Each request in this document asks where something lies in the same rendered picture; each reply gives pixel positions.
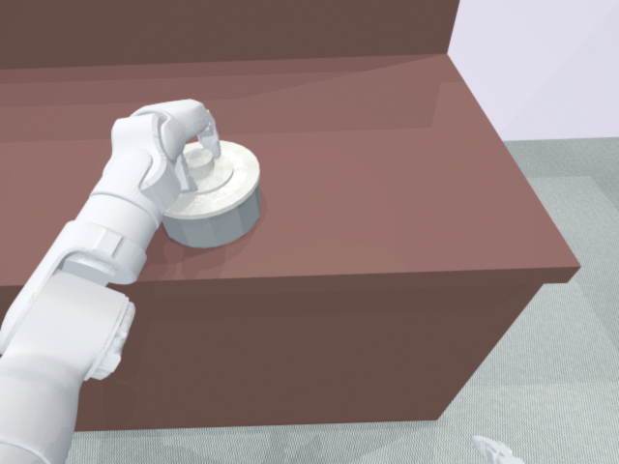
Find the lid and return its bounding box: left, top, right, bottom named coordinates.
left=163, top=140, right=260, bottom=219

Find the robot left upper arm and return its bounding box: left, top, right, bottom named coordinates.
left=0, top=269, right=135, bottom=464

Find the left robot hand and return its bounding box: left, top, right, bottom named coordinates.
left=130, top=100, right=221, bottom=193

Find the robot left forearm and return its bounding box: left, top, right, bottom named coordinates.
left=0, top=108, right=186, bottom=355

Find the pot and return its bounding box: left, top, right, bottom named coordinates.
left=162, top=183, right=261, bottom=248

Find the right robot hand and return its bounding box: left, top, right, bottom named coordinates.
left=472, top=435, right=525, bottom=464

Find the table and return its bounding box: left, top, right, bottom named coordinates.
left=0, top=0, right=581, bottom=432

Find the knob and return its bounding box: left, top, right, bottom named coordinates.
left=184, top=148, right=215, bottom=176

